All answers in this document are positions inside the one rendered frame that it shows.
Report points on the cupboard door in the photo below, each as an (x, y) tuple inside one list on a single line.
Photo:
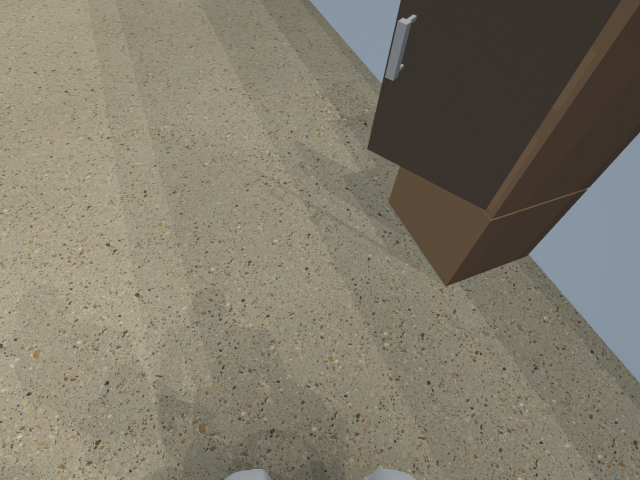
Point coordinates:
[(479, 78)]

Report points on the handle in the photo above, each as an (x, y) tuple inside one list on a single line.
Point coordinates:
[(398, 47)]

